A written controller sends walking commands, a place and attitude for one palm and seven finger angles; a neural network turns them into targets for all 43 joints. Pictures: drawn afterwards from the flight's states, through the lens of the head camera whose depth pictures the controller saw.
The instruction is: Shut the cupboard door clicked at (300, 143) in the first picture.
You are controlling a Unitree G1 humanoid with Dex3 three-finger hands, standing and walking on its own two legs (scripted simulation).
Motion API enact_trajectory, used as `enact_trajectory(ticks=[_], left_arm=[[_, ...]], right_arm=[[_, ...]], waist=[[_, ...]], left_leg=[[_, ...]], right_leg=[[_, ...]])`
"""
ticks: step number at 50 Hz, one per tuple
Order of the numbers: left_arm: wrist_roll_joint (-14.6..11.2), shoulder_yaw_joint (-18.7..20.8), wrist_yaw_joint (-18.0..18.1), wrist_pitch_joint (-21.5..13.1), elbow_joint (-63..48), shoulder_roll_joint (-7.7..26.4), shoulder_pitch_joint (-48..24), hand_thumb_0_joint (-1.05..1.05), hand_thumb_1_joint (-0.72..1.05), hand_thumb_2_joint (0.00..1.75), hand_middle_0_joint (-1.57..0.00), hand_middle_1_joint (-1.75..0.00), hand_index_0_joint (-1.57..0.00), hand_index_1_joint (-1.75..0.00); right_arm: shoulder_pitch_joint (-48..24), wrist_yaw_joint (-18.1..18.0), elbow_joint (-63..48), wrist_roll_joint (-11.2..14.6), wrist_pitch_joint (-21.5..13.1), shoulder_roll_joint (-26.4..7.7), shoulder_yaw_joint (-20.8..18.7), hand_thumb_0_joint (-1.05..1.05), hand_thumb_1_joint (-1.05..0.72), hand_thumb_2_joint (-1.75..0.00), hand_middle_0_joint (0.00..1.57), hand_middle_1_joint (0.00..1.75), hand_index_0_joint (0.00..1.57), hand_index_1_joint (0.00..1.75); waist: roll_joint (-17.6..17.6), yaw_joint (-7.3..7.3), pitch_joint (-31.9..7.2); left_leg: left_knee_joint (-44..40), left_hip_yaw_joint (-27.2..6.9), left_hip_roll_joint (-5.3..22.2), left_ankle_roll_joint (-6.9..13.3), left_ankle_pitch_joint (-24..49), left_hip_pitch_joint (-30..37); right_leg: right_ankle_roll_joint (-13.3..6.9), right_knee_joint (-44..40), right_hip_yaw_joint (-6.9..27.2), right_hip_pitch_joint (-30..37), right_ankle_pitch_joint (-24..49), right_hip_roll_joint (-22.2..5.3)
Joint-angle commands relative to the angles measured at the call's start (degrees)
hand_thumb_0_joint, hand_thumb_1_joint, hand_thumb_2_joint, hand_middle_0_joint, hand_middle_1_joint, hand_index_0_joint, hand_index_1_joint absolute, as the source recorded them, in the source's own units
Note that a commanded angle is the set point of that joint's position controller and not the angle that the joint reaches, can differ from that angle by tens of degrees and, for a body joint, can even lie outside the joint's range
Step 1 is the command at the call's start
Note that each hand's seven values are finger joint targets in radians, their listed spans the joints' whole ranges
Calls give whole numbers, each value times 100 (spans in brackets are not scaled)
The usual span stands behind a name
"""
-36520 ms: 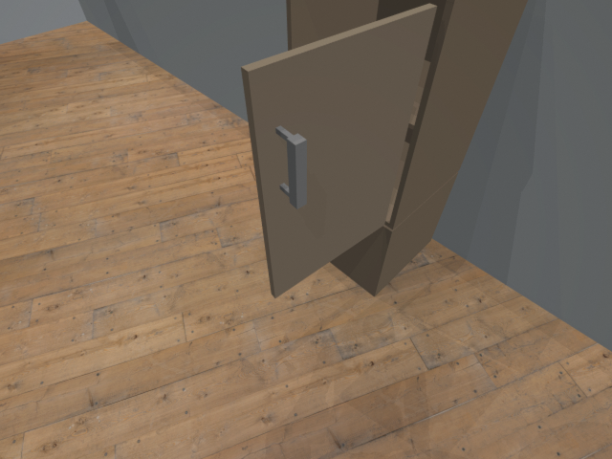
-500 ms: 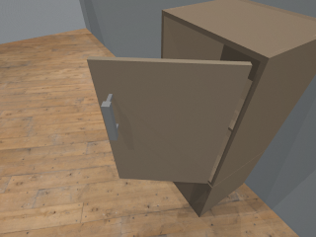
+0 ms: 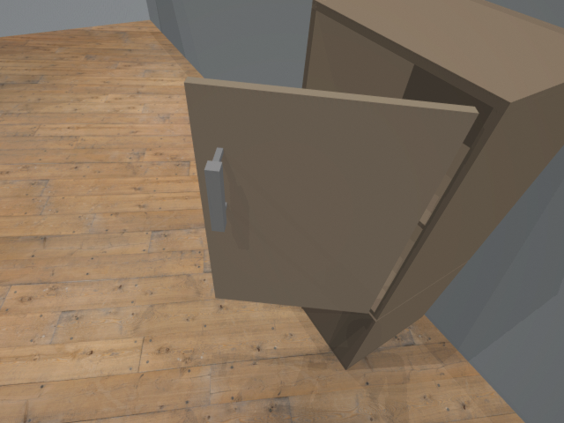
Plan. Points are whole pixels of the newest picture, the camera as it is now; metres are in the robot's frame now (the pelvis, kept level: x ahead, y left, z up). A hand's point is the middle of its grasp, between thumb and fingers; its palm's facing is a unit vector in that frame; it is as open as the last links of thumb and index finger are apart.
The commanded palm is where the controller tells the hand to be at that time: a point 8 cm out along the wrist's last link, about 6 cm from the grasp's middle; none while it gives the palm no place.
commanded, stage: come to a stop and stand still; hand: left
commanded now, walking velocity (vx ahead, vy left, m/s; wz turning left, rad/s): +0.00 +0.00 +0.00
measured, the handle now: (219, 190) +0.45 +0.14 +0.08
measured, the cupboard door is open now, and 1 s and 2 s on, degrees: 54 54 54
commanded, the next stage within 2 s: look again from close up in 0.52 s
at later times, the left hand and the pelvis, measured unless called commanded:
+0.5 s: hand out of the picture -0.03 +0.17 -0.18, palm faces +0.06 -0.99 -0.14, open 7.4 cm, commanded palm none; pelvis +0.01 +0.02 +0.00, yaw +1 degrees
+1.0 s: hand out of the picture +0.00 +0.15 -0.18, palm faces +0.05 -0.99 -0.13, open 7.4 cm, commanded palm none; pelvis +0.03 +0.01 +0.00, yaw +1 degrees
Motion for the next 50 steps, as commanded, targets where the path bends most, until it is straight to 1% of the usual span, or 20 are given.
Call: enact_trajectory(ticks=[1, 5, 8, 10, 11, 13, 14, 19, 21, 24, 27, 29, 31, 33, 34, 40, 43, 44, 45, 50], left_arm=[[25, 76, 28, -127, -122, 375, 468, 0, 90, 90, -20, -30, -20, -30], [29, 61, 39, -151, -38, 313, 543, 0, 90, 90, -20, -30, -20, -30], [32, 35, 43, -170, 25, 282, 571, 0, 90, 90, -20, -30, -20, -30], [35, 31, 46, -180, 50, 294, 593, 0, 90, 90, -20, -30, -20, -30], [36, 23, 49, -172, 68, 298, 569, 0, 90, 90, -20, -30, -20, -30], [51, 30, 49, -158, 109, 289, 645, 0, 90, 90, -20, -30, -20, -30], [57, 33, 50, -160, 125, 298, 685, 0, 90, 90, -20, -30, -20, -30], [56, 20, 51, -157, 186, 294, 733, 0, 90, 90, -20, -30, -20, -30], [54, 25, 54, -149, 194, 293, 726, 0, 90, 90, -20, -30, -20, -30], [59, 33, 55, -134, 206, 305, 756, 0, 90, 90, -20, -30, -20, -30], [50, 34, 55, -136, 223, 294, 769, 0, 90, 90, -20, -30, -20, -30], [45, 31, 59, -159, 218, 293, 735, 0, 90, 90, -20, -30, -20, -30], [36, 21, 60, -163, 211, 311, 655, 0, 90, 90, -20, -30, -20, -30], [38, 24, 63, -153, 221, 305, 668, 0, 90, 90, -20, -30, -20, -30], [45, 32, 62, -160, 230, 307, 702, 0, 90, 90, -20, -30, -20, -30], [25, 9, 61, -189, 228, 306, 609, 0, 90, 90, -20, -30, -20, -30], [19, 13, 60, -183, 222, 297, 587, 0, 90, 90, -20, -30, -20, -30], [27, 18, 63, -193, 224, 311, 622, 0, 90, 90, -20, -30, -20, -30], [25, 12, 64, -198, 224, 313, 582, 0, 90, 90, -20, -30, -20, -30], [16, 1, 65, -210, 207, 305, 494, 0, 90, 90, -20, -30, -20, -30]], right_arm=[[-39, -39, -305, 33, -128, -685, -170, 0, -90, -90, 20, 30, 20, 30], [-58, -46, -258, 43, -138, -653, -181, 0, -90, -90, 20, 30, 20, 30], [-120, -43, -202, 55, -149, -648, -172, 0, -90, -90, 20, 30, 20, 30], [-128, -44, -194, 59, -171, -647, -173, 0, -90, -90, 20, 30, 20, 30], [-138, -44, -183, 61, -164, -669, -172, 0, -90, -90, 20, 30, 20, 30], [-171, -45, -187, 58, -163, -727, -190, 0, -90, -90, 20, 30, 20, 30], [-206, -44, -181, 57, -165, -714, -188, 0, -90, -90, 20, 30, 20, 30], [-244, -49, -163, 65, -172, -742, -188, 0, -90, -90, 20, 30, 20, 30], [-259, -53, -161, 62, -165, -761, -194, 0, -90, -90, 20, 30, 20, 30], [-265, -55, -151, 64, -161, -776, -204, 0, -90, -90, 20, 30, 20, 30], [-287, -56, -133, 67, -162, -779, -204, 0, -90, -90, 20, 30, 20, 30], [-250, -61, -115, 69, -179, -722, -194, 0, -90, -90, 20, 30, 20, 30], [-214, -59, -88, 71, -181, -717, -187, 0, -90, -90, 20, 30, 20, 30], [-196, -60, -64, 71, -179, -746, -197, 0, -90, -90, 20, 30, 20, 30], [-209, -60, -55, 74, -185, -718, -196, 0, -90, -90, 20, 30, 20, 30], [-162, -54, -11, 78, -185, -632, -177, 0, -90, -90, 20, 30, 20, 30], [-125, -61, 14, 70, -197, -638, -175, 0, -90, -90, 20, 30, 20, 30], [-154, -59, 20, 74, -204, -620, -173, 0, -90, -90, 20, 30, 20, 30], [-144, -56, 24, 78, -208, -597, -168, 0, -90, -90, 20, 30, 20, 30], [-112, -59, 43, 79, -211, -556, -157, 0, -90, -90, 20, 30, 20, 30]], waist=[[220, 82, 408], [226, 57, 390], [107, 52, 439], [226, 56, 380], [219, 32, 457], [305, 60, 480], [293, 98, 494], [269, 109, 490], [192, 100, 509], [243, 113, 507], [184, 117, 463], [73, 109, 396], [82, 69, 444], [127, 72, 452], [151, 110, 427], [37, 57, 418], [200, 56, 382], [184, 91, 363], [95, 70, 362], [61, 50, 410]], left_leg=[[-1331, -1357, 883, -243, -2249, -550], [-1365, -1384, 909, -241, -2136, -355], [-1373, -1399, 912, -250, -2072, -272], [-1420, -1411, 936, -240, -1981, -168], [-1503, -1478, 958, -258, -2110, -225], [-1650, -1573, 1010, -256, -2343, -313], [-1663, -1586, 1018, -227, -2290, -335], [-1714, -1584, 1018, -242, -2231, -260], [-1738, -1633, 1022, -256, -2261, -280], [-1805, -1684, 1055, -268, -2326, -226], [-1777, -1655, 1037, -277, -2242, -198], [-1693, -1613, 1004, -263, -1963, -50], [-1706, -1618, 985, -296, -1978, -60], [-1778, -1663, 1025, -319, -2064, -58], [-1730, -1616, 1009, -282, -2006, -82], [-1528, -1464, 883, -272, -1704, 24], [-1599, -1508, 914, -300, -1755, 31], [-1532, -1450, 907, -266, -1653, 29], [-1493, -1418, 883, -271, -1593, 12], [-1384, -1338, 843, -277, -1414, 68]], right_leg=[[-219, -429, 565, 87, -944, -269], [-211, -444, 593, 8, -766, -245], [-198, -507, 670, -69, -737, -273], [-200, -485, 659, -24, -539, -271], [-194, -437, 659, -49, -573, -237], [-160, -350, 606, 5, -561, -204], [-167, -333, 590, 75, -423, -195], [-159, -328, 637, 83, -339, -199], [-160, -311, 672, 59, -367, -193], [-144, -225, 639, 23, -337, -157], [-145, -242, 689, 54, -304, -167], [-172, -337, 759, 58, -200, -209], [-173, -350, 807, 2, -279, -211], [-156, -301, 766, 4, -286, -191], [-155, -331, 756, 80, -199, -211], [-176, -509, 887, -8, -279, -271], [-163, -435, 844, 34, -219, -241], [-167, -480, 841, 118, -98, -264], [-169, -496, 866, 131, -93, -280], [-176, -580, 903, 75, -108, -307]])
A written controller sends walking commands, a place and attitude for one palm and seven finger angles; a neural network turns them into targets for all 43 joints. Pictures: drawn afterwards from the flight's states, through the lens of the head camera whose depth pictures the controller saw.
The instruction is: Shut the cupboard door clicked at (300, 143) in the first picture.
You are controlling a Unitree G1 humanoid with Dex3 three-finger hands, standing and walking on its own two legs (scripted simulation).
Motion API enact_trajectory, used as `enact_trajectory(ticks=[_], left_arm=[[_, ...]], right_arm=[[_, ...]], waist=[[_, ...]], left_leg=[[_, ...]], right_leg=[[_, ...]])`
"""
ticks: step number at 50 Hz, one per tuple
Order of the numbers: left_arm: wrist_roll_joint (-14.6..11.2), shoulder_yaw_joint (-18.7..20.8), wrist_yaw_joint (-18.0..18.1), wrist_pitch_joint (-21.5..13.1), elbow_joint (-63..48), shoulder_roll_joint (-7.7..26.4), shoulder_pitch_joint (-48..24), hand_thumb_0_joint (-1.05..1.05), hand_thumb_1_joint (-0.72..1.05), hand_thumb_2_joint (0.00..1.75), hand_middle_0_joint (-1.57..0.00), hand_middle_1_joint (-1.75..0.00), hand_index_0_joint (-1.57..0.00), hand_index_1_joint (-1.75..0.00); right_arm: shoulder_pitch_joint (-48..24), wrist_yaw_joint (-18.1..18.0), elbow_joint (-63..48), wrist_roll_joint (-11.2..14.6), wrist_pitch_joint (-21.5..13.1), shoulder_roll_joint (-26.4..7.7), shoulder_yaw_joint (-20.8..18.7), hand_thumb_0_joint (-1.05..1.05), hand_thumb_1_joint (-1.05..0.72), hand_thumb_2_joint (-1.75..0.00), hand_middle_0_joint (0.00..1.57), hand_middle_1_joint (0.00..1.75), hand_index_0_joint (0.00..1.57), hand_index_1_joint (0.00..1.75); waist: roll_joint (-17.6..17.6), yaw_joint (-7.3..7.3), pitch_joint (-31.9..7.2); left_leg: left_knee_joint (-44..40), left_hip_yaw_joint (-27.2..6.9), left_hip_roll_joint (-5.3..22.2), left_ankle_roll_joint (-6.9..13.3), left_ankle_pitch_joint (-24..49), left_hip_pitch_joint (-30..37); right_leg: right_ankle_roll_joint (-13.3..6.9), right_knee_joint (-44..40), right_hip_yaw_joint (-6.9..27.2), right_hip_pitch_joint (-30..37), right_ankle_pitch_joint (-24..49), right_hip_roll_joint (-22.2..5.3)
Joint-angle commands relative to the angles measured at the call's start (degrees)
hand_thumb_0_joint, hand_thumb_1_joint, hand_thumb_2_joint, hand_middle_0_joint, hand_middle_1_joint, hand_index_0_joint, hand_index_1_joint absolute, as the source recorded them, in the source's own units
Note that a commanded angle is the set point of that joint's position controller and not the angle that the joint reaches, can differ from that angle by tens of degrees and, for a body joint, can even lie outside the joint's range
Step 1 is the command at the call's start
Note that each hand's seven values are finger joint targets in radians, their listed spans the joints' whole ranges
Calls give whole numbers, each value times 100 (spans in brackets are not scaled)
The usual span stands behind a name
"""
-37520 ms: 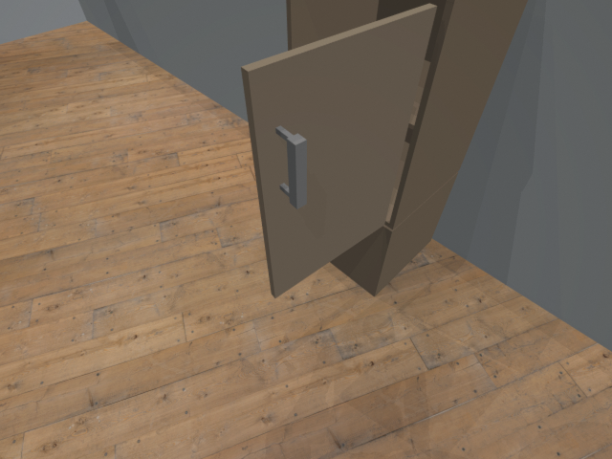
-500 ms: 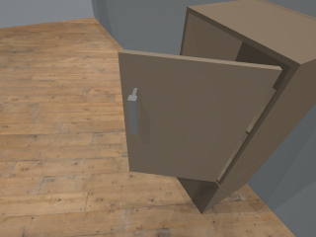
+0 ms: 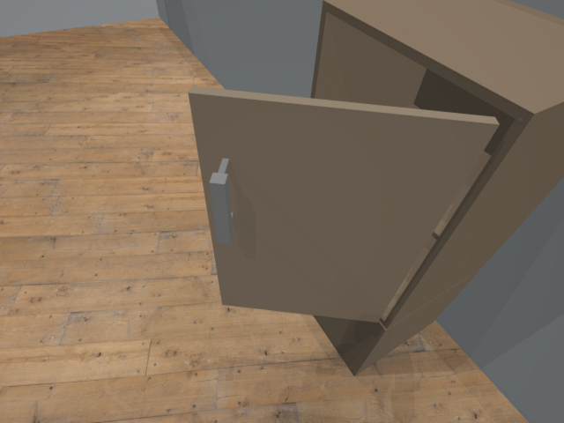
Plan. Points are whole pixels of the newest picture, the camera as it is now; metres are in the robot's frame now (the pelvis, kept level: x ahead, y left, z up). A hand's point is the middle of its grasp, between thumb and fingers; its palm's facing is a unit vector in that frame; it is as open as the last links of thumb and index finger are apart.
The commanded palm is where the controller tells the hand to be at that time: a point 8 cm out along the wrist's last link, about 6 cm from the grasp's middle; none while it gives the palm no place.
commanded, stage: look again from close up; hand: left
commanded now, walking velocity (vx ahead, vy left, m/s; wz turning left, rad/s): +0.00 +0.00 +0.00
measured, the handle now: (224, 201) +0.43 +0.12 +0.07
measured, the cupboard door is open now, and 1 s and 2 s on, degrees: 54 54 54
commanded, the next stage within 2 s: raise the hand and make a fist in 0.12 s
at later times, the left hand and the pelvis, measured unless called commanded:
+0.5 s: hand (198, 334) +0.23 +0.13 +0.01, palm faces +0.09 -1.00 +0.00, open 6.8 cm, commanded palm +0.12 +0.19 -0.05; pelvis +0.02 -0.03 -0.03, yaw +2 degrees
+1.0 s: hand (210, 359) +0.21 +0.11 -0.01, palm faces -0.15 -0.99 -0.01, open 4.4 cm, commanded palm +0.16 +0.19 +0.00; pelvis +0.03 -0.06 -0.07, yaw +3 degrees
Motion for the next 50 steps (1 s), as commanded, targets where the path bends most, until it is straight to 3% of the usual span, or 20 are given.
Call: enact_trajectory(ticks=[1, 10, 11, 12, 13, 14, 15, 17, 18, 21, 23, 26, 29, 32, 35, 38, 40, 42, 46, 50], left_arm=[[13, 67, 15, -88, -152, 421, 464, 0, 90, 90, -20, -30, -20, -30], [-8, 49, 24, -121, -172, 433, 318, 0, 90, 90, -20, -30, -20, -30], [116, 48, 198, -101, 54, 702, 436, 0, 90, 90, -20, -30, -20, -30], [-760, 1912, 133, -1441, -9923, 3509, -4693, 0, 90, 90, -20, -30, -20, -30], [-838, 100, 126, -1144, -8637, 1207, -1039, 0, 90, 90, -22, -32, -22, -32], [-1037, 411, 425, -912, -8398, 1292, -834, 0, 90, 90, -24, -34, -24, -34], [-844, -622, 442, -57, -5871, -254, 951, 0, 90, 90, -25, -36, -25, -36], [-1001, -649, 434, -212, -7208, -72, 107, 0, 90, 90, -29, -40, -29, -40], [-952, -605, 347, -472, -6909, -23, 84, 0, 90, 90, -31, -42, -31, -42], [-1147, -95, -276, -1345, -5529, -82, 1913, 0, 90, 90, -36, -48, -36, -48], [-1466, 273, -1042, -2193, -5501, 112, 2646, 0, 90, 90, -40, -52, -40, -52], [-1637, 1159, -2092, -3138, -5661, 1012, 2487, 0, 90, 90, -46, -58, -46, -58], [-1487, 1905, -2087, -3214, -6914, 1829, 2215, 0, 90, 90, -51, -64, -51, -64], [-1801, 1699, -1841, -3357, -8343, 1455, 1638, 0, 90, 90, -57, -70, -57, -70], [-2061, 1326, -1894, -3718, -9413, 1344, 893, 0, 90, 90, -62, -76, -62, -76], [-2135, 687, -2372, -3790, -8931, 957, 550, 0, 90, 90, -68, -82, -68, -82], [-2136, 656, -2769, -3524, -8218, 1078, 294, 0, 90, 90, -71, -86, -71, -86], [-2058, 946, -3010, -2846, -7447, 1361, 749, 0, 90, 90, -75, -90, -75, -90], [-2117, 1915, -2920, -1582, -7834, 1942, 1389, 0, 90, 90, -82, -98, -82, -98], [-2400, 2410, -2089, -1618, -8621, 1720, 1498, 0, 90, 90, -90, -106, -90, -106]], right_arm=[[215, -16, -214, 25, -84, -596, -117, 0, -90, -90, 20, 30, 20, 30], [232, -32, -148, 30, -125, -525, -83, 0, -90, -90, 20, 30, 20, 30], [-284, -17, -547, 51, -101, -939, -77, 0, -90, -90, 20, 30, 20, 30], [268, -527, -2845, 74, -1077, -2170, -325, 0, -90, -90, 20, 30, 20, 30], [-304, -543, -2533, 311, -1626, -1183, 150, 0, -90, -90, 20, 30, 20, 30], [-417, -584, -2238, 275, -1909, -1539, 155, 0, -90, -90, 20, 30, 20, 30], [-480, -399, -1844, 337, -1991, -1012, 252, 0, -90, -90, 20, 30, 20, 30], [-379, -253, -2443, 378, -2190, -1386, 32, 0, -90, -90, 20, 30, 20, 30], [-495, -219, -2587, 320, -2313, -1427, -9, 0, -90, -90, 20, 30, 20, 30], [-463, 1, -3042, 246, -2276, -1381, -291, 0, -90, -90, 20, 30, 20, 30], [-714, 104, -3390, 174, -2141, -1395, -430, 0, -90, -90, 20, 30, 20, 30], [-1078, 251, -3954, 127, -1856, -1523, -543, 0, -90, -90, 20, 30, 20, 30], [-1229, 238, -4288, 132, -1632, -1350, -539, 0, -90, -90, 20, 30, 20, 30], [-1001, 207, -4459, 119, -1549, -1163, -460, 0, -90, -90, 20, 30, 20, 30], [-693, 49, -4314, 135, -1619, -1254, -414, 0, -90, -90, 20, 30, 20, 30], [-615, -68, -4143, 200, -1763, -1350, -322, 0, -90, -90, 20, 30, 20, 30], [-548, -183, -4050, 258, -1785, -1403, -277, 0, -90, -90, 20, 30, 20, 30], [-562, -273, -4148, 361, -1690, -1450, -303, 0, -90, -90, 20, 30, 20, 30], [-851, -285, -4609, 461, -1401, -1289, -285, 0, -90, -90, 20, 30, 20, 30], [-885, -281, -4583, 356, -1287, -971, -199, 0, -90, -90, 20, 30, 20, 30]], waist=[[125, 14, 424], [14, -13, 269], [352, 119, 361], [478, -1173, -1784], [1681, -230, -2709], [2006, -154, -2322], [1508, -93, -848], [1283, -379, 288], [584, -447, 642], [-1992, -58, 404], [-2592, 225, 72], [-945, 323, -445], [1269, 678, -1319], [1786, 448, -2010], [1354, -54, -2394], [422, -552, -1668], [-121, -667, -1330], [-685, -497, -1173], [-277, 277, -2303], [-27, 505, -2295]], left_leg=[[-890, -1298, 1078, -360, -1442, -249], [-654, -1117, 1037, -374, -738, 25], [70, -634, 1114, -578, -774, -140], [-224, -1191, 824, -565, 128, 1182], [-318, -1171, 989, -794, -173, 2078], [-459, -1245, 980, -1087, -259, 1658], [-635, -1329, 901, -1028, -1085, 503], [-175, -1324, 720, -775, -1901, -303], [180, -1294, 625, -661, -1931, -720], [1229, -1074, 452, -663, -1579, -1647], [1856, -704, 318, -718, -1286, -2187], [2608, -468, 136, -805, -940, -2463], [2855, -405, 162, -677, -379, -2419], [3157, -617, 308, -619, 146, -2020], [3621, -838, 402, -537, 331, -1789], [3936, -937, 465, -405, -286, -2398], [4116, -943, 493, -369, -656, -2895], [3982, -840, 515, -350, -1031, -3286], [3428, -743, 364, -386, -525, -2789], [3033, -778, 409, -500, -99, -2433]], right_leg=[[-349, -332, 428, -153, -272, -363], [-367, -384, 480, -31, 91, -421], [-302, -89, 81, -131, -395, -432], [-291, 578, -399, 50, 155, 161], [-345, 642, -648, -448, -549, 437], [-357, 1008, -583, -404, -881, 459], [-351, 1141, -598, -1004, -1053, 250], [-371, 525, -560, -965, -793, 95], [-359, 407, -520, -1167, -1026, 34], [-331, 804, -718, -1919, -1994, 126], [-318, 1117, -562, -2033, -2156, 107], [-409, 1966, -82, -1810, -875, -100], [-537, 2845, -201, -1964, -299, 71], [-498, 3048, -207, -2333, 25, 197], [-321, 2975, 70, -2588, 535, 228], [-185, 2781, 172, -2929, 273, 228], [-42, 2582, 362, -2942, 21, 143], [123, 2109, 654, -2684, -642, -29], [277, 1942, 825, -1200, -28, -316], [143, 2188, 362, -767, 1112, -161]])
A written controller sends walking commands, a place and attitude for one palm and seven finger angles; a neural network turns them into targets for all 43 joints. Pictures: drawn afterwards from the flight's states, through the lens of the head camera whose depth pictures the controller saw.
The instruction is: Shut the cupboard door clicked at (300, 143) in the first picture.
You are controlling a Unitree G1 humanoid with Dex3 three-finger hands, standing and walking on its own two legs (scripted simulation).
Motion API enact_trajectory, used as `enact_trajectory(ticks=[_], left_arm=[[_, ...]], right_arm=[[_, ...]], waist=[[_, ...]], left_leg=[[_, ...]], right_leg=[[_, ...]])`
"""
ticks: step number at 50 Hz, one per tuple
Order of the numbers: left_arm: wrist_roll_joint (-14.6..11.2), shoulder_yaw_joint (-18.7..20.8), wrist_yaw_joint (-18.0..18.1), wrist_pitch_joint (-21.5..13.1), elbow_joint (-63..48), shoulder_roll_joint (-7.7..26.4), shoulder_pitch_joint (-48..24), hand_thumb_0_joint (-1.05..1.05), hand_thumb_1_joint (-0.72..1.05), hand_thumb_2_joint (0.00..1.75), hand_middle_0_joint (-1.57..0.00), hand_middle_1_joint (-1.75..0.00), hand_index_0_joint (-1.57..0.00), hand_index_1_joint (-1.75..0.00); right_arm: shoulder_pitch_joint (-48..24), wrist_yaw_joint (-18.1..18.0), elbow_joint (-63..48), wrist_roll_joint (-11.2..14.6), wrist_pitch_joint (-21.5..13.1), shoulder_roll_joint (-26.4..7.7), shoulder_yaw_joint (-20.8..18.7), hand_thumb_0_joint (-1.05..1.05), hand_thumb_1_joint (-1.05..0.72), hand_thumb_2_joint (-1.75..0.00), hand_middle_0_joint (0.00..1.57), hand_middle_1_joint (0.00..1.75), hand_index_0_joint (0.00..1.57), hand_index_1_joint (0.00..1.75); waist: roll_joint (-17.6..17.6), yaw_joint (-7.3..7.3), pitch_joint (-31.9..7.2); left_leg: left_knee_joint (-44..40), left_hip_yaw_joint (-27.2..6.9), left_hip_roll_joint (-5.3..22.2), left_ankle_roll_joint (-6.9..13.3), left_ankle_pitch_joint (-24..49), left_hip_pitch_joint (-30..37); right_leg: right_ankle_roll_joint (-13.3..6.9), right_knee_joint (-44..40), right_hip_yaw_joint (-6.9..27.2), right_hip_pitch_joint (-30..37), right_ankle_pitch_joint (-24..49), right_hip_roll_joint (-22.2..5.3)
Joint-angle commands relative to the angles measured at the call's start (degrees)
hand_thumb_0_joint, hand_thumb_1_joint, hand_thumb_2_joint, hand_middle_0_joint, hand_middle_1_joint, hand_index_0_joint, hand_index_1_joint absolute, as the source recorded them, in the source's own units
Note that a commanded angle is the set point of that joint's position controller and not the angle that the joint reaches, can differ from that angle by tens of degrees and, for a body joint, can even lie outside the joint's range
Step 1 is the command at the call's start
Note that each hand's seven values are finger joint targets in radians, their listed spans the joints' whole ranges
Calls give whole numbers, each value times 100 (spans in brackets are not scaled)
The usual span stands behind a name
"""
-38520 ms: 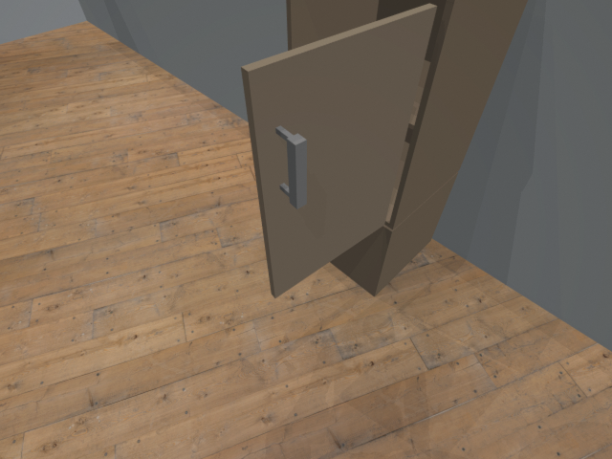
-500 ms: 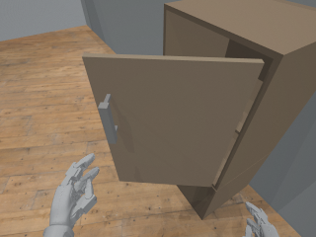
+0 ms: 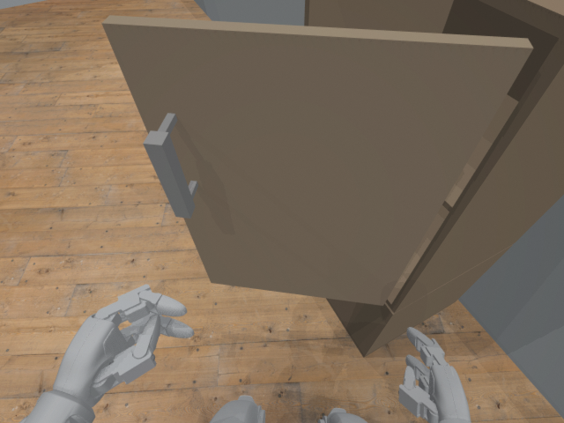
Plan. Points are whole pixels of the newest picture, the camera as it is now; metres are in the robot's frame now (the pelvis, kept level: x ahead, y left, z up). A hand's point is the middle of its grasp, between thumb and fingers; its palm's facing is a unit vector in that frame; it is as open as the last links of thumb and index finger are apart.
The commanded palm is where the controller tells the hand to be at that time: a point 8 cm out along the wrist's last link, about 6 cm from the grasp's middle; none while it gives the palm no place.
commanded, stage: raise the hand and make a fist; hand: left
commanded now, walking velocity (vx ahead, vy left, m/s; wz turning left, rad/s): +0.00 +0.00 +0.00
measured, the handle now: (177, 168) +0.41 +0.17 +0.14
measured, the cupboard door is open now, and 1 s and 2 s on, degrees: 54 54 54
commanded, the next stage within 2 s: bring the fist close to the handle in 1.14 s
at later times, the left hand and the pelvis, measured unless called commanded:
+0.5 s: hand (76, 312) +0.21 +0.23 +0.13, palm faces +0.01 -1.00 -0.07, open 3.1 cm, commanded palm +0.19 +0.27 +0.13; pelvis +0.01 +0.04 +0.03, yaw +0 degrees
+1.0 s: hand (94, 297) +0.23 +0.22 +0.13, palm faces -0.08 -1.00 -0.03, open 3.1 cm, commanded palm +0.21 +0.27 +0.15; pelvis +0.01 +0.03 +0.05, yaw +0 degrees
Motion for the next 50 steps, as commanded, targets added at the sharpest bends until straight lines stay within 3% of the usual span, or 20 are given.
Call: enact_trajectory(ticks=[1, 3, 6, 9, 11, 14, 17, 19, 22, 25, 29, 31, 34, 37, 40, 43, 44, 45, 49, 50], left_arm=[[-442, 1450, 812, -515, -1668, 761, 863, 0, 90, 90, -92, -108, -92, -108], [-386, 1038, 906, -839, -1568, 478, 734, 0, 90, 90, -95, -112, -95, -112], [-189, 285, 699, -1129, -1223, 244, 409, 0, 90, 90, -101, -118, -101, -118], [-118, 29, 438, -1079, -1111, 434, 88, 0, 90, 90, -106, -124, -106, -124], [-99, 345, 453, -1019, -1376, 827, -62, 0, 90, 90, -110, -128, -110, -128], [-25, 983, 835, -1007, -1993, 1359, -246, 0, 90, 90, -115, -134, -115, -134], [-76, 887, 1247, -952, -2067, 907, -100, 0, 90, 90, -121, -140, -121, -140], [-86, 848, 1344, -791, -1819, 819, -143, 0, 90, 90, -124, -144, -124, -144], [22, 251, 1177, -350, -1370, 417, -191, 0, 90, 90, -130, -150, -130, -150], [168, -32, 918, 130, -1239, 452, -504, 0, 90, 90, -130, -150, -130, -150], [142, 672, 930, 245, -1684, 1170, -1290, 0, 90, 90, -130, -150, -130, -150], [99, 886, 1044, 101, -2016, 1242, -1609, 0, 90, 90, -130, -150, -130, -150], [28, 1027, 1149, -59, -2055, 1249, -1831, 0, 90, 90, -130, -150, -130, -150], [4, 679, 1008, 107, -1565, 878, -1800, 0, 90, 90, -130, -150, -130, -150], [19, 271, 695, 591, -802, 487, -1189, 0, 90, 90, -130, -150, -130, -150], [22, 426, 549, 906, -874, 726, -1226, 0, 90, 90, -130, -150, -130, -150], [38, 644, 609, 898, -999, 967, -1305, 0, 90, 90, -130, -150, -130, -150], [33, 645, 653, 827, -1261, 923, -1453, 0, 90, 90, -130, -150, -130, -150], [-4, 1238, 1074, 177, -2113, 1432, -1951, 0, 90, 90, -130, -150, -130, -150], [-11, 1136, 1128, 28, -2131, 1251, -1927, 0, 90, 90, -130, -150, -130, -150]], right_arm=[[-413, -89, -1069, 0, -299, -662, -483, 0, -90, -90, 20, 30, 20, 30], [-313, -66, -967, -16, -389, -740, -476, 0, -90, -90, 20, 30, 20, 30], [-157, -47, -895, -24, -538, -940, -471, 0, -90, -90, 20, 30, 20, 30], [-125, -113, -903, 42, -693, -1124, -494, 0, -90, -90, 20, 30, 20, 30], [-78, -156, -949, 58, -760, -1153, -512, 0, -90, -90, 20, 30, 20, 30], [-160, -175, -923, 21, -775, -1111, -493, 0, -90, -90, 20, 30, 20, 30], [-209, -133, -921, 7, -733, -966, -394, 0, -90, -90, 20, 30, 20, 30], [-220, -103, -873, -5, -687, -1017, -371, 0, -90, -90, 20, 30, 20, 30], [-177, -64, -866, 51, -650, -1068, -339, 0, -90, -90, 20, 30, 20, 30], [-105, -96, -905, 81, -657, -1131, -319, 0, -90, -90, 20, 30, 20, 30], [-150, -182, -889, 29, -682, -1175, -251, 0, -90, -90, 20, 30, 20, 30], [-163, -190, -879, 8, -700, -1103, -199, 0, -90, -90, 20, 30, 20, 30], [-184, -174, -741, -20, -718, -1070, -155, 0, -90, -90, 20, 30, 20, 30], [-171, -141, -615, 27, -735, -1076, -145, 0, -90, -90, 20, 30, 20, 30], [-133, -122, -625, 104, -720, -1141, -204, 0, -90, -90, 20, 30, 20, 30], [-221, -134, -727, 106, -689, -1186, -224, 0, -90, -90, 20, 30, 20, 30], [-259, -154, -734, 94, -675, -1203, -244, 0, -90, -90, 20, 30, 20, 30], [-305, -151, -788, 69, -675, -1162, -227, 0, -90, -90, 20, 30, 20, 30], [-305, -151, -729, -48, -715, -1100, -199, 0, -90, -90, 20, 30, 20, 30], [-297, -133, -711, -51, -732, -1056, -186, 0, -90, -90, 20, 30, 20, 30]], waist=[[-368, 400, -1337], [-326, 176, -834], [-368, -173, -328], [-431, -289, -189], [-311, -169, -657], [279, 83, -1099], [604, 145, -873], [404, 78, -729], [202, -69, -104], [-57, -140, 12], [-41, -25, -344], [196, 28, -657], [441, 80, -750], [536, 10, -519], [8, 8, -245], [-160, 74, -186], [-329, 99, -260], [-239, 109, -363], [177, 178, -760], [326, 173, -823]], left_leg=[[-912, -326, -4, -33, 1796, 733], [-987, -340, 13, -39, 1585, 734], [-968, -373, 21, 29, 1160, 703], [-994, -398, 36, 108, 680, 741], [-1149, -385, 24, 126, 639, 952], [-1452, -440, 85, 101, 913, 1445], [-1786, -531, 128, 11, 1067, 1750], [-1850, -572, 154, -7, 1199, 1804], [-2063, -655, 220, -64, 1026, 1780], [-2176, -694, 229, -6, 1108, 1885], [-2301, -711, 211, -25, 1288, 2223], [-2370, -763, 233, -115, 1634, 2575], [-2431, -777, 253, -208, 1949, 2848], [-2513, -788, 261, -257, 2062, 2906], [-2517, -657, 216, -182, 2048, 2659], [-2568, -593, 154, -121, 1871, 2493], [-2534, -559, 140, -86, 1911, 2501], [-2551, -532, 120, -69, 1938, 2573], [-2500, -524, 127, -128, 2223, 2877], [-2498, -507, 115, -142, 2265, 2923]], right_leg=[[603, -1263, 948, 1903, 2807, -450], [559, -1342, 859, 1360, 2309, -374], [546, -1463, 827, 712, 1410, -337], [506, -1835, 1023, 508, 231, -367], [421, -1926, 1002, 773, -111, -380], [255, -1657, 630, 1070, 380, -256], [184, -1502, 231, 1105, 872, -153], [201, -1538, 168, 1117, 1091, -123], [239, -1700, 95, 981, 1051, -110], [265, -1899, 142, 1139, 1217, -138], [232, -2007, 181, 1468, 1317, -134], [208, -1965, 126, 1568, 1482, -128], [187, -2008, 105, 1650, 1638, -109], [203, -2130, 74, 1647, 1711, -130], [231, -2292, 101, 1758, 1910, -149], [239, -2363, 138, 1905, 1924, -173], [231, -2405, 188, 2019, 1973, -183], [236, -2385, 177, 2055, 1961, -179], [190, -2268, 194, 2107, 2027, -132], [175, -2236, 193, 2109, 2021, -136]])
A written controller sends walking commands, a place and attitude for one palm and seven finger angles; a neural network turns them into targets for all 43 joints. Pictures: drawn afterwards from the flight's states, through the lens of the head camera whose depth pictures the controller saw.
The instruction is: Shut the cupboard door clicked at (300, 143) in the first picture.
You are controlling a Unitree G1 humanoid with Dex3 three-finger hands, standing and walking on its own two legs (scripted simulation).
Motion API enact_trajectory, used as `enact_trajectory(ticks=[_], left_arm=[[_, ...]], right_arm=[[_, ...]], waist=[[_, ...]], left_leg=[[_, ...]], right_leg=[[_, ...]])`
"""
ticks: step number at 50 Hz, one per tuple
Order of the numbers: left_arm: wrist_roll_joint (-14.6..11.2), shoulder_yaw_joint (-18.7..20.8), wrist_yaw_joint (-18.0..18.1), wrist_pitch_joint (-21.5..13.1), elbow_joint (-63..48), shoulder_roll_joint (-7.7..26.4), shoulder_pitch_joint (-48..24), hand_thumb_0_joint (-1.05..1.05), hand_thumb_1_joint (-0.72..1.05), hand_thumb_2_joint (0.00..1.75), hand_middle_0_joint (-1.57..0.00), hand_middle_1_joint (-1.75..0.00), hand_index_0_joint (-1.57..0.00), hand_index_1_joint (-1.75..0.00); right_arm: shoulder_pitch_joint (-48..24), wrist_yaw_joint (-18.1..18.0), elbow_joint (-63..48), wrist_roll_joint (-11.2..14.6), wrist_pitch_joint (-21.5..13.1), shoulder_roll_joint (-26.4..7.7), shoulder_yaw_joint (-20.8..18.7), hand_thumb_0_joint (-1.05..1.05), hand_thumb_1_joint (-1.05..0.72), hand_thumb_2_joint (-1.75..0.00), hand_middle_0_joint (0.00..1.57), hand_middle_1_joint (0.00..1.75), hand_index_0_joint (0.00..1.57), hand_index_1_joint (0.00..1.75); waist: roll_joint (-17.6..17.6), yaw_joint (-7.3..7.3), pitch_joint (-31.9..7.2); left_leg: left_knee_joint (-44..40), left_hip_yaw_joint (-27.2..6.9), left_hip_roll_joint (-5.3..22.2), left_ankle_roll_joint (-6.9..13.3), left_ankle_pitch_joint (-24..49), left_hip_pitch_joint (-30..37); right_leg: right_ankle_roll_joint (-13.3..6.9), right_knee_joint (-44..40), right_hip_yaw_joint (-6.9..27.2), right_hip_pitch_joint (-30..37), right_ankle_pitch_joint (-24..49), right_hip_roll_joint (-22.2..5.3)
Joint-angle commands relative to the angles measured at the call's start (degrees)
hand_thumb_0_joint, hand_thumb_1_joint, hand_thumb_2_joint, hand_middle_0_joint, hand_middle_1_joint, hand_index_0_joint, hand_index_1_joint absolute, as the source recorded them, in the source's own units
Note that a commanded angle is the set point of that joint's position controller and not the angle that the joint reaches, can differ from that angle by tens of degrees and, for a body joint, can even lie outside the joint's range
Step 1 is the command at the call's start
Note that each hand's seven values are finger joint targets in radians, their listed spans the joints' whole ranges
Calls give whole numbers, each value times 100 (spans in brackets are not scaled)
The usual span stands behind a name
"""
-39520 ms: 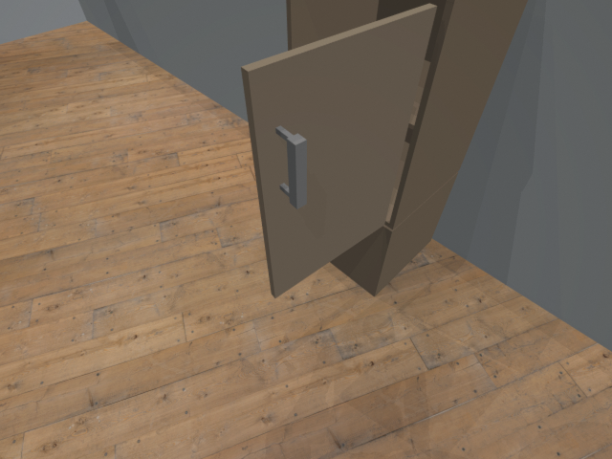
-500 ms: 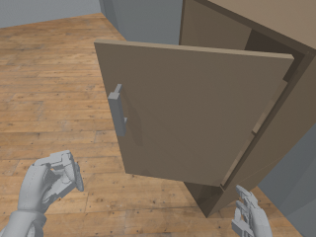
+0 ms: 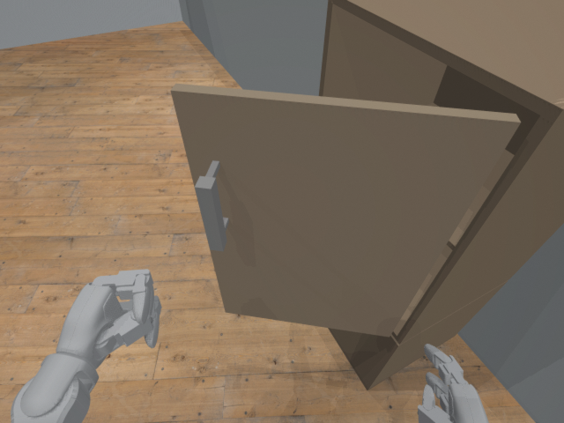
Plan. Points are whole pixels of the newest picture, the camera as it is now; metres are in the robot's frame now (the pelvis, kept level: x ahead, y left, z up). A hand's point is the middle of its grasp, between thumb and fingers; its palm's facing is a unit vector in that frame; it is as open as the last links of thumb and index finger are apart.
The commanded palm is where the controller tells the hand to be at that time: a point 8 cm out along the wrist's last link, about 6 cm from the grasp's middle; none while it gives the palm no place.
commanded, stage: raise the hand and make a fist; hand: left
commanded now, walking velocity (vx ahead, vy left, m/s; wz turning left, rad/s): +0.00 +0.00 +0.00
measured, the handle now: (216, 207) +0.40 +0.13 +0.10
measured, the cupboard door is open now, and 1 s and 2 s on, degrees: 54 54 54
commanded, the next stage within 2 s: bring the fist close to the handle in 0.14 s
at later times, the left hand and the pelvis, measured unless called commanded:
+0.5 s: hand (164, 298) +0.24 +0.16 +0.11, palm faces -0.03 -1.00 -0.06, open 3.1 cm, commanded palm +0.22 +0.21 +0.10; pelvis -0.01 -0.03 +0.00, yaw +1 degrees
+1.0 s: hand (201, 291) +0.26 +0.13 +0.09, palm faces -0.10 -1.00 -0.02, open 3.1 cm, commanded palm +0.25 +0.18 +0.10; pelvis +0.01 -0.02 +0.00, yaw +0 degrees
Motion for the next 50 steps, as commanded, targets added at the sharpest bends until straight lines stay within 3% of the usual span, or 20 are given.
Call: enact_trajectory(ticks=[1, 5, 8, 9, 10, 14, 18, 23, 24, 27, 29, 31, 34, 38, 39, 42, 44, 48, 49, 50], left_arm=[[-176, 924, 340, -1128, -1840, 969, -1039, 0, 90, 90, -130, -150, -130, -150], [-95, 360, 143, -1008, -1063, 474, -619, 0, 90, 90, -130, -150, -130, -150], [-81, 216, -121, -570, -777, 531, -482, 0, 90, 90, -130, -150, -130, -150], [-75, 351, -148, -486, -732, 706, -464, 0, 90, 90, -130, -150, -130, -150], [-81, 338, -172, -435, -895, 691, -527, 0, 90, 90, -130, -150, -130, -150], [-200, 930, 90, -774, -1615, 1233, -1387, 0, 90, 90, -130, -150, -130, -150], [-230, 690, 263, -1165, -1323, 811, -1564, 0, 90, 90, -130, -150, -130, -150], [-62, 80, -3, -720, -405, 469, -1308, 0, 90, 90, -130, -150, -130, -150], [-24, 238, -33, -577, -161, 681, -1268, 0, 90, 90, -130, -150, -130, -150], [-34, 207, -56, -431, -563, 674, -1616, 0, 90, 90, -130, -150, -130, -150], [-90, 753, 125, -558, -898, 1130, -1858, 0, 90, 90, -130, -150, -130, -150], [-133, 915, 284, -765, -1035, 1106, -1950, 0, 90, 90, -130, -150, -130, -150], [-135, 898, 433, -1000, -911, 971, -1802, 0, 90, 90, -130, -150, -130, -150], [-4, 165, 224, -807, -489, 400, -1468, 0, 90, 90, -130, -150, -130, -150], [22, 170, 166, -701, -338, 431, -1278, 0, 90, 90, -130, -150, -130, -150], [16, -5, 55, -482, -627, 350, -1339, 0, 90, 90, -130, -150, -130, -150], [26, 207, 189, -531, -880, 648, -1817, 0, 90, 90, -130, -150, -130, -150], [81, -26, 589, -915, -1596, 295, -2052, 0, 90, 90, -130, -150, -130, -150], [145, 95, 701, -962, -1592, 470, -2011, 0, 90, 90, -130, -150, -130, -150], [197, -128, 767, -994, -1522, 204, -1998, 0, 90, 90, -130, -150, -130, -150]], right_arm=[[-568, 11, -866, -20, -376, -584, -275, 0, -90, -90, 20, 30, 20, 30], [-507, 70, -749, 38, -352, -667, -318, 0, -90, -90, 20, 30, 20, 30], [-523, 37, -846, 98, -325, -728, -343, 0, -90, -90, 20, 30, 20, 30], [-540, 18, -845, 108, -319, -760, -368, 0, -90, -90, 20, 30, 20, 30], [-578, -1, -917, 99, -300, -740, -354, 0, -90, -90, 20, 30, 20, 30], [-687, -86, -931, 21, -316, -701, -312, 0, -90, -90, 20, 30, 20, 30], [-649, -58, -772, 11, -375, -625, -252, 0, -90, -90, 20, 30, 20, 30], [-532, -32, -746, 81, -335, -708, -300, 0, -90, -90, 20, 30, 20, 30], [-494, -42, -720, 92, -301, -755, -326, 0, -90, -90, 20, 30, 20, 30], [-613, -55, -879, 78, -243, -715, -313, 0, -90, -90, 20, 30, 20, 30], [-651, -74, -871, 24, -237, -708, -315, 0, -90, -90, 20, 30, 20, 30], [-671, -55, -885, 0, -221, -623, -274, 0, -90, -90, 20, 30, 20, 30], [-621, -3, -806, -11, -229, -612, -284, 0, -90, -90, 20, 30, 20, 30], [-487, 76, -783, 45, -186, -651, -318, 0, -90, -90, 20, 30, 20, 30], [-461, 76, -797, 46, -165, -701, -348, 0, -90, -90, 20, 30, 20, 30], [-469, 56, -940, 64, -98, -701, -362, 0, -90, -90, 20, 30, 20, 30], [-512, 9, -893, 49, -78, -734, -368, 0, -90, -90, 20, 30, 20, 30], [-551, 34, -921, -22, -139, -586, -318, 0, -90, -90, 20, 30, 20, 30], [-523, 42, -875, -31, -135, -615, -335, 0, -90, -90, 20, 30, 20, 30], [-524, 71, -843, -37, -126, -567, -312, 0, -90, -90, 20, 30, 20, 30]], waist=[[367, 107, -978], [293, -49, -555], [153, -24, -335], [-147, -31, -346], [-135, 7, -477], [-219, 25, -727], [186, -38, -625], [6, -101, -400], [-281, -112, -387], [-228, -25, -675], [-340, 69, -1007], [-308, 95, -1192], [-208, 83, -1047], [121, -45, -738], [-213, -50, -735], [-332, -45, -839], [-402, -107, -813], [-26, -78, -1214], [-63, -71, -1186], [17, -107, -1168]], left_leg=[[-690, -606, 310, -418, 1474, 936], [-633, -579, 299, -342, 1102, 677], [-660, -542, 251, -267, 677, 395], [-589, -512, 246, -227, 714, 343], [-597, -477, 229, -203, 735, 350], [-561, -490, 240, -193, 710, 482], [-567, -510, 231, -236, 638, 564], [-487, -441, 195, -194, 511, 292], [-406, -424, 207, -189, 545, 156], [-403, -378, 179, -165, 777, 243], [-372, -367, 194, -181, 977, 300], [-395, -347, 179, -200, 1133, 327], [-378, -324, 199, -216, 1228, 378], [-392, -286, 180, -219, 1218, 446], [-309, -308, 210, -210, 1243, 374], [-369, -301, 185, -173, 1289, 409], [-344, -326, 206, -167, 1244, 456], [-439, -375, 216, -188, 1505, 877], [-405, -386, 249, -190, 1538, 872], [-428, -378, 237, -198, 1543, 889]], right_leg=[[-55, -352, -22, -24, 1157, -8], [-26, -439, 9, -203, 1016, -40], [11, -622, 140, -182, 759, -95], [24, -704, 255, -80, 775, -126], [36, -707, 261, -7, 754, -137], [49, -699, 307, 42, 516, -106], [14, -581, 208, -146, 494, -70], [79, -770, 433, -176, 467, -189], [119, -851, 600, -82, 438, -244], [150, -826, 659, 141, 715, -300], [166, -752, 701, 426, 1013, -316], [186, -649, 665, 588, 1411, -321], [177, -556, 577, 468, 1701, -272], [163, -539, 472, 161, 1769, -239], [252, -572, 610, 232, 1953, -310], [232, -566, 492, 271, 1938, -268], [208, -597, 516, 213, 1734, -252], [77, -347, 209, 154, 1750, -127], [63, -332, 218, 113, 1741, -114], [57, -314, 180, 78, 1719, -123]])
